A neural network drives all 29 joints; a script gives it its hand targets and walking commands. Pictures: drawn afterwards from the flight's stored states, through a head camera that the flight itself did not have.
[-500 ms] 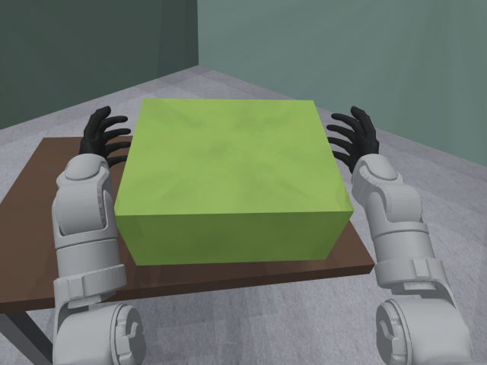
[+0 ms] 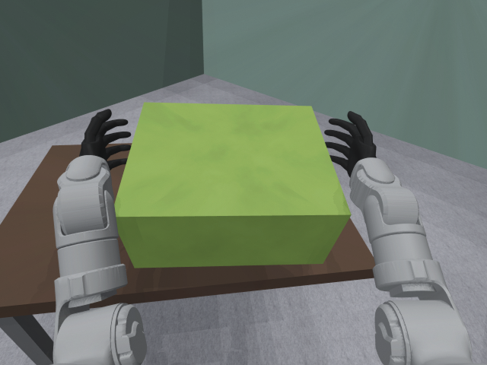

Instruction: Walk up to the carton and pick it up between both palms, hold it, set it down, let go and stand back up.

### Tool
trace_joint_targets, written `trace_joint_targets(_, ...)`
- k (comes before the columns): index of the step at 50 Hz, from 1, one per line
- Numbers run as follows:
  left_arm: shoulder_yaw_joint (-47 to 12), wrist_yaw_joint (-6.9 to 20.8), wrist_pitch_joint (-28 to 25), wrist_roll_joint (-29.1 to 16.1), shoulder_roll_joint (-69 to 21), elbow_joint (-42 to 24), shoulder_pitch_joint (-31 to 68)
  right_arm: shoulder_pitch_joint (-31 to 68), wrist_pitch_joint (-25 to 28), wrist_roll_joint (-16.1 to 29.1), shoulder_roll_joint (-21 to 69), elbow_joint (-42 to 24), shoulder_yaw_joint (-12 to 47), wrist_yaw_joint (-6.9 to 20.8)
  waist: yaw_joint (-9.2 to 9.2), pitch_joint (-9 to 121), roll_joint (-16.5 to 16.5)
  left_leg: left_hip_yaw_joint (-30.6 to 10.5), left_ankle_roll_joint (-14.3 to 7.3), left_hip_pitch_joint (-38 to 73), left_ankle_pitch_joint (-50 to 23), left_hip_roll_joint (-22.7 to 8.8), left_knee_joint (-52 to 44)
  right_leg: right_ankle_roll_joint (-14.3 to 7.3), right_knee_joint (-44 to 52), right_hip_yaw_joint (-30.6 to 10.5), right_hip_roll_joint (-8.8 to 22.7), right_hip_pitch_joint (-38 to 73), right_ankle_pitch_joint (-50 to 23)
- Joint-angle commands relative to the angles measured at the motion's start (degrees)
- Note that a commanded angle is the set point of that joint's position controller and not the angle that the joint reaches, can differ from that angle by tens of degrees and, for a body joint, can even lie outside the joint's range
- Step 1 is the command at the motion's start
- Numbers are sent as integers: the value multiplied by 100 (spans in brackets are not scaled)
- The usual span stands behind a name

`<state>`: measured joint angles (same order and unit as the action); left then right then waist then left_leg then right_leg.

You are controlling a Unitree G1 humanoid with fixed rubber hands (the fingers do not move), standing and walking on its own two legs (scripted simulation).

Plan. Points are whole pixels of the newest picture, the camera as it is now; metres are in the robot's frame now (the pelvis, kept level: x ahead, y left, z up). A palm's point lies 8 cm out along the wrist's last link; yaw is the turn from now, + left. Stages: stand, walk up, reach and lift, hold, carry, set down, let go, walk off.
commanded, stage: hold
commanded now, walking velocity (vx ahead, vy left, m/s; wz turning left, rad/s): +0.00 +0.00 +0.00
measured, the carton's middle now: (230, 180) +0.39 +0.01 +0.15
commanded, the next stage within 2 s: none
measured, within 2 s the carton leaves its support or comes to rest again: neither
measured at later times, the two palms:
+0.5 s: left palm (99, 162) +0.35 +0.21 +0.22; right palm (362, 160) +0.35 -0.19 +0.22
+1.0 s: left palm (98, 162) +0.35 +0.21 +0.22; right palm (361, 160) +0.35 -0.19 +0.22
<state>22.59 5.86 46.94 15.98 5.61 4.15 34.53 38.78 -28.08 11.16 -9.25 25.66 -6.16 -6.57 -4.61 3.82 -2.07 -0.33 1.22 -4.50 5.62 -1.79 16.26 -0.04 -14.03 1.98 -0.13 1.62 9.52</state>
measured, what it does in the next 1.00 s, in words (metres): stands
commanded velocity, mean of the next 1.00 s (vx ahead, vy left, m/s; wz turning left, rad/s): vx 0.00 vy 0.00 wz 0.00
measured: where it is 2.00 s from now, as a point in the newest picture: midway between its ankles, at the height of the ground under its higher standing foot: outside the picture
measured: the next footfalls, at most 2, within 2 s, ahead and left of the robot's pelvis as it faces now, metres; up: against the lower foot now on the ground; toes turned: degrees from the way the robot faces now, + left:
none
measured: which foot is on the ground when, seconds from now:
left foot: down 0.00-1.00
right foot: down 0.00-1.00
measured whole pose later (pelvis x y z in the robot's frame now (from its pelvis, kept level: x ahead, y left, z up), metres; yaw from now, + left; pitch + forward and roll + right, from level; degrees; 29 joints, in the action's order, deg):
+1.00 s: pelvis +0.00 +0.00 +0.00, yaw +0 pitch -6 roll -1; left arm 22.1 5.2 46.9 15.5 5.2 4.2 34.6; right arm 39.5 -27.3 11.6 -10.1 27.3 -6.6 -5.6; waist -4.5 3.7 -2.4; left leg 0.0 0.9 -4.7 5.6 -1.6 16.3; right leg 0.2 -13.9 1.6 0.0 1.4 9.3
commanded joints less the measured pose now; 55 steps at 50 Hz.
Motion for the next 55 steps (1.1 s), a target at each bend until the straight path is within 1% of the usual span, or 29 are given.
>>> trace_joint_targets(1, -2330, 1025, -380, -1121, -1896, -719, 3651, 4324, 322, 695, 2066, -1704, 1694, 995, -55, 1682, 276, 286, -14, 1069, -948, 374, 15, 93, 252, 82, -218, -258, -908)
trace_joint_targets(9, -2383, 964, -347, -1123, -1955, -763, 3666, 4344, 348, 697, 1947, -1566, 1635, 1095, -41, 1685, 376, 251, 39, 1133, -986, 329, 12, 15, 268, 111, -259, -389, -664)
trace_joint_targets(14, -2435, 901, -349, -1141, -1958, -830, 3687, 4381, 382, 738, 1908, -1493, 1635, 1159, -18, 1780, 424, 242, 49, 1177, -1006, 321, 22, 0, 266, 115, -269, -432, -652)
trace_joint_targets(20, -2450, 851, -363, -1153, -1944, -847, 3689, 4422, 414, 779, 1913, -1441, 1660, 1188, 9, 1855, 402, 249, 26, 1181, -1006, 329, 25, 10, 272, 102, -262, -430, -700)
trace_joint_targets(31, -2409, 881, -387, -1151, -1932, -772, 3675, 4418, 412, 775, 1971, -1465, 1672, 1131, -15, 1828, 316, 273, -12, 1126, -984, 356, 19, 49, 280, 71, -238, -346, -827)
trace_joint_targets(47, -2406, 920, -372, -1143, -1908, -847, 3637, 4327, 368, 783, 1973, -1579, 1696, 1089, -35, 1781, 363, 266, 25, 1151, -1085, 360, 47, 48, 259, 85, -246, -311, -898)
trace_joint_targets(48, -2304, 950, -368, -1174, -1867, -662, 3744, 4410, 335, 764, 1980, -1498, 1565, 1051, -48, 1466, 197, 284, 26, 1042, -870, 332, -49, 42, 282, 108, -320, -492, -795)
trace_joint_targets(50, -2315, 981, -385, -1192, -1883, -697, 3767, 4431, 329, 773, 2036, -1567, 1598, 1019, -43, 1561, 225, 302, 16, 972, -824, 332, -71, 55, 258, 91, -306, -381, -841)
trace_joint_targets(52, -2370, 979, -399, -1229, -1914, -781, 3773, 4421, 321, 821, 2038, -1651, 1661, 997, -20, 1757, 297, 309, 40, 1052, -956, 346, -15, 55, 215, 72, -317, -326, -950)
trace_joint_targets(53, -2407, 974, -401, -1235, -1912, -817, 3796, 4424, 313, 832, 2036, -1677, 1674, 990, -44, 1847, 321, 298, 48, 1104, -1025, 346, 15, 57, 200, 76, -315, -317, -1018)
trace_joint_targets(55, -2416, 965, -394, -1235, -1910, -807, 3817, 4404, 289, 812, 1976, -1631, 1643, 982, -60, 1832, 415, 309, 86, 1108, -980, 354, 15, 38, 214, 82, -311, -342, -928)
